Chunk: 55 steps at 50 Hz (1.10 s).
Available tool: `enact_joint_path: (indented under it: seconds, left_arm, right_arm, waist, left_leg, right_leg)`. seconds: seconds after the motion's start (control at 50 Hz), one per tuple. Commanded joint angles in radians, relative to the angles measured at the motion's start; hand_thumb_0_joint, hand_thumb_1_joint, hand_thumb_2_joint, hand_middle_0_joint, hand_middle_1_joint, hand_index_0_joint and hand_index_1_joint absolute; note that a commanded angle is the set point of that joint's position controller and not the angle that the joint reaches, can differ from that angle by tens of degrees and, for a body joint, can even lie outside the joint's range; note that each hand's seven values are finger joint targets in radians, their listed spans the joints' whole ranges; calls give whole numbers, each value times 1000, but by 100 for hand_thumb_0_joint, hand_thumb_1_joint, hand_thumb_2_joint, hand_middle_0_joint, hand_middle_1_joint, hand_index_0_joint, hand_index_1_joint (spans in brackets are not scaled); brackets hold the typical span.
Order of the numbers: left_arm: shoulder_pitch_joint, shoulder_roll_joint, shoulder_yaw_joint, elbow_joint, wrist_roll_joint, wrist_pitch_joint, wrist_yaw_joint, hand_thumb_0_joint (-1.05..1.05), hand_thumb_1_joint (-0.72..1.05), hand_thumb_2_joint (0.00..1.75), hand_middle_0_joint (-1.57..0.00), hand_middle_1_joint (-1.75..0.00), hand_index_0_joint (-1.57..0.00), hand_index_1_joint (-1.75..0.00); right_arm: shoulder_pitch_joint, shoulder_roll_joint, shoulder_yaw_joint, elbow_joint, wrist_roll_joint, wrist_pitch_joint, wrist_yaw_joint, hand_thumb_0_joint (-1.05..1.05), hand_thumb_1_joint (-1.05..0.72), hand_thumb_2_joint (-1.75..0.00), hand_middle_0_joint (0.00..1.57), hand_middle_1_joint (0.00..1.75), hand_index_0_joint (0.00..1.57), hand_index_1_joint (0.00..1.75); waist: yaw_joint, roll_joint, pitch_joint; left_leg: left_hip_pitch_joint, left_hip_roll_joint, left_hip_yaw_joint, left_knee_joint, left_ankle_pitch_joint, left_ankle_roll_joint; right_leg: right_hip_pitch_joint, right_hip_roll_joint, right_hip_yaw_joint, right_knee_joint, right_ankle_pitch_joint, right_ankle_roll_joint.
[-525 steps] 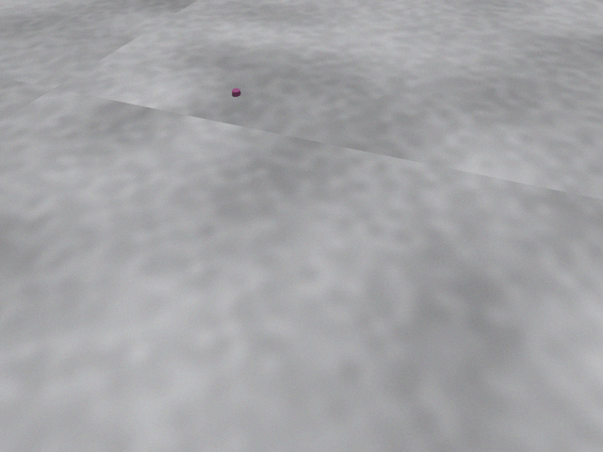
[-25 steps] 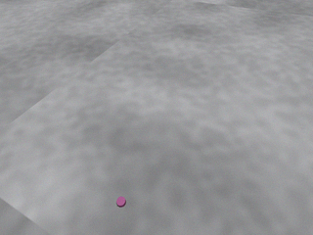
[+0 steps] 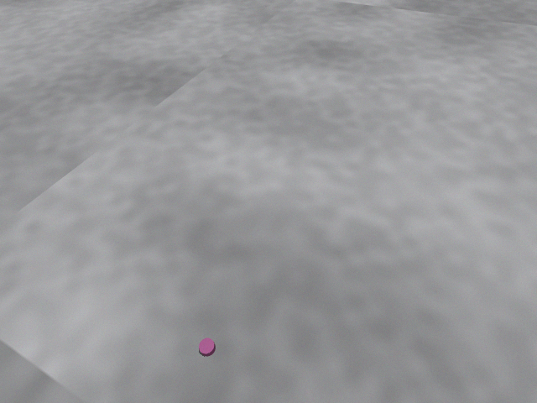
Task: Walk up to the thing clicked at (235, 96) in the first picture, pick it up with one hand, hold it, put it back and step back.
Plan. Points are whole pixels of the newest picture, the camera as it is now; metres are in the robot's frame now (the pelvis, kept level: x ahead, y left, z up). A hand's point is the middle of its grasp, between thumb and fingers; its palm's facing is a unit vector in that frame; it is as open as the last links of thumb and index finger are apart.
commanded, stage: stand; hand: left
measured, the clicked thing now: (207, 347) +0.44 +0.29 -0.77
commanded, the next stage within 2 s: none
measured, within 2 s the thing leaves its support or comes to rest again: neither
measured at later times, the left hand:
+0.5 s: hand out of the picture +0.08 +0.25 -0.15, palm faces -0.03 -0.94 -0.35, open 7.4 cm
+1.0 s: hand out of the picture +0.08 +0.25 -0.15, palm faces -0.03 -0.94 -0.35, open 7.4 cm
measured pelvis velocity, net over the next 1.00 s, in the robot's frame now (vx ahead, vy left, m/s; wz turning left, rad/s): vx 0.00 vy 0.00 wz -0.01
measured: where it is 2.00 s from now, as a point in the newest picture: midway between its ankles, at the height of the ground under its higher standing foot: outside the picture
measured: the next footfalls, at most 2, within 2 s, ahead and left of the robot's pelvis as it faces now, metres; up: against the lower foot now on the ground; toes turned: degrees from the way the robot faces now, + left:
none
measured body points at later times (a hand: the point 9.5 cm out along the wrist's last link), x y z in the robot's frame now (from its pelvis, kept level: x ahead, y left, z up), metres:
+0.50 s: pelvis +0.00 +0.00 +0.00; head +0.01 -0.01 +0.45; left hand +0.08 +0.30 -0.13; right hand +0.07 -0.30 -0.14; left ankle -0.02 +0.14 -0.75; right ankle +0.00 -0.10 -0.75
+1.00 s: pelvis +0.00 +0.00 +0.00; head +0.01 +0.00 +0.45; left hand +0.08 +0.30 -0.13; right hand +0.07 -0.30 -0.14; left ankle -0.02 +0.14 -0.75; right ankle +0.00 -0.10 -0.75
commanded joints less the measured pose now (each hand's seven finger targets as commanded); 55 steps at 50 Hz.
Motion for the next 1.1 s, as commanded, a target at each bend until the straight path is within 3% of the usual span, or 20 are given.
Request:
enact_joint_path:
  seconds: [0.0,0.06,0.26,0.78,0.94,1.08]
  left_arm:
    - [-50,227,43,-57,-5,-22,12,0,90,90,-20,-30,-20,-30]
    - [-51,229,44,-56,-3,-25,14,0,90,90,-20,-30,-20,-30]
    - [-43,224,44,-57,-4,-22,13,0,90,90,-20,-30,-20,-30]
    - [-39,226,48,-54,-5,-22,13,0,90,90,-20,-30,-20,-30]
    - [-33,226,48,-56,-2,-21,12,0,90,90,-20,-30,-20,-30]
    - [-35,222,47,-58,-3,-23,13,0,90,90,-20,-30,-20,-30]
  right_arm:
    - [-30,-210,-34,-57,-4,-21,-10,0,-90,-90,20,30,20,30]
    - [-32,-201,-32,-61,-2,-21,-10,0,-90,-90,20,30,20,30]
    - [-27,-210,-35,-62,-4,-20,-11,0,-90,-90,20,30,20,30]
    - [-13,-207,-29,-68,-3,-21,-13,0,-90,-90,20,30,20,30]
    - [-14,-209,-31,-69,-4,-19,-13,0,-90,-90,20,30,20,30]
    - [-14,-208,-31,-72,-5,-19,-14,0,-90,-90,20,30,20,30]
  waist:
    - [-3,-2,-85]
    - [-6,-17,-81]
    - [-2,-5,-60]
    - [-2,-10,-57]
    - [0,-7,-47]
    - [-3,-2,-61]
  left_leg:
    - [-5,105,-70,-40,139,40]
    - [1,106,-70,-37,151,41]
    - [-11,103,-66,-40,109,38]
    - [-6,103,-66,-44,131,40]
    - [-14,103,-68,-44,96,41]
    - [-8,105,-65,-36,128,43]
  right_leg:
    - [33,-144,126,-48,175,-7]
    - [32,-144,123,-48,199,-2]
    - [10,-138,127,-57,140,-5]
    - [26,-138,130,-49,195,-5]
    - [12,-134,129,-59,124,-4]
    - [25,-139,130,-51,191,-4]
